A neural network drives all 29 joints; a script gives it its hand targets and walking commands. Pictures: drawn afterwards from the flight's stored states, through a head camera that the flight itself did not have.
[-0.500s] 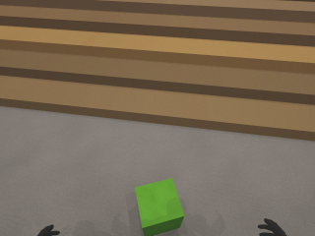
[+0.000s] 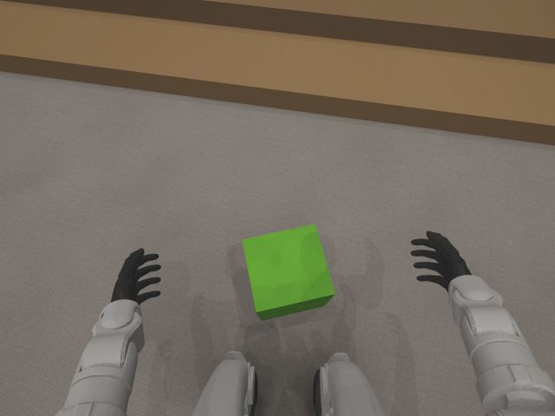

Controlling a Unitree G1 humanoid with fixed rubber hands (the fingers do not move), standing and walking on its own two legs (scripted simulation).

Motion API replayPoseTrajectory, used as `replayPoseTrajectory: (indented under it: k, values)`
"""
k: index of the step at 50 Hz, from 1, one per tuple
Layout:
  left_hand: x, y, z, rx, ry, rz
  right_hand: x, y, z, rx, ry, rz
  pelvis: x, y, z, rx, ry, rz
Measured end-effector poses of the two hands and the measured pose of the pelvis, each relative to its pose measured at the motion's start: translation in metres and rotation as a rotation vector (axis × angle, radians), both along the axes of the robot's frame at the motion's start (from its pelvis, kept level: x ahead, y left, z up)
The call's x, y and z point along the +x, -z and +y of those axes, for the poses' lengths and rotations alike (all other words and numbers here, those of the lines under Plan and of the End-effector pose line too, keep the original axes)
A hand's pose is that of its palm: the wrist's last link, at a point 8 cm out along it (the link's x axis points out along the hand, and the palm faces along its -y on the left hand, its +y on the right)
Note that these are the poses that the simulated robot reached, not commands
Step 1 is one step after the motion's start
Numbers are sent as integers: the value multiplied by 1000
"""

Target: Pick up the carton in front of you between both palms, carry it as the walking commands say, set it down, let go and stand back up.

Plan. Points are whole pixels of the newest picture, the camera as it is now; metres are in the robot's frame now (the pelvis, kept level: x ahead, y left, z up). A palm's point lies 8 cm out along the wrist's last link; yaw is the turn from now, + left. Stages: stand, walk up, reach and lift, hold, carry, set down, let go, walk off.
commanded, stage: reach and lift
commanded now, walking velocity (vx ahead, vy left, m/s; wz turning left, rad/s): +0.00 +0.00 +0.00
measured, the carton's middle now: (286, 275) +0.43 +0.00 -0.58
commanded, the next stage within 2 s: none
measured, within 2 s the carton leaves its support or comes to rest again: neither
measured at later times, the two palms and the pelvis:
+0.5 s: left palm (191, 238) +0.41 +0.18 -0.16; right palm (390, 197) +0.50 -0.19 -0.16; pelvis -0.06 -0.02 -0.07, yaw +1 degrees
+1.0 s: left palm (207, 273) +0.39 +0.20 -0.38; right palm (361, 247) +0.47 -0.18 -0.39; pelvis -0.07 -0.01 -0.24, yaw +3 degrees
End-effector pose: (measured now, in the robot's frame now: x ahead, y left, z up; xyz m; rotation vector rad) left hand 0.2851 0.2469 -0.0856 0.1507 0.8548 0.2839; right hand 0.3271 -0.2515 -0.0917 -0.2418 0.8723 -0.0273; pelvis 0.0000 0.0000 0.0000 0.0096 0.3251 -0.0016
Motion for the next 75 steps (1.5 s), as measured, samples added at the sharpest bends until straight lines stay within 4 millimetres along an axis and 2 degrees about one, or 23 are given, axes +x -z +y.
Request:
replayPoseTrajectory:
  k: [8,15,20,25,31,36,40,45,50,54,60,64,68,72,75]
  values:
    - [44,19,-14,-28,-47,-84,61,22,25,61,-46,-69,-33,26,-6,14,7,136]
    - [83,39,-35,-62,-90,-167,115,42,53,134,-72,-132,-56,50,-11,24,11,240]
    - [113,55,-52,-81,-109,-214,152,50,60,160,-69,-186,-64,66,-14,34,8,319]
    - [125,76,-62,-82,-114,-226,170,70,59,161,-80,-204,-62,74,-16,43,14,392]
    - [121,112,-59,-84,-103,-207,166,112,69,170,-82,-188,-52,88,-19,49,9,491]
    - [114,153,-53,-93,-117,-182,158,155,74,155,-71,-164,-50,113,-18,48,2,540]
    - [110,196,-50,-101,-113,-161,151,196,76,150,-59,-145,-52,144,-16,43,1,560]
    - [113,253,-49,-110,-101,-162,147,249,73,143,-43,-172,-61,194,-12,44,-4,563]
    - [108,299,-48,-99,-96,-177,140,301,67,121,-33,-174,-74,240,-7,49,-14,518]
    - [102,332,-51,-111,-87,-153,133,336,65,127,-11,-158,-84,267,-5,45,-22,465]
    - [109,376,-57,-113,-67,-116,138,378,74,141,-19,-148,-94,297,-5,44,-26,398]
    - [115,401,-55,-108,-66,-90,143,405,79,134,-25,-129,-95,314,-6,48,-26,368]
    - [130,404,-46,-84,-61,-131,147,425,89,153,-34,-143,-93,327,-6,52,-38,350]
    - [131,418,-48,-89,-44,-99,142,439,92,143,-46,-138,-91,335,-6,47,-48,330]
    - [135,420,-51,-102,-50,-111,139,444,91,146,-45,-145,-89,339,-6,45,-52,325]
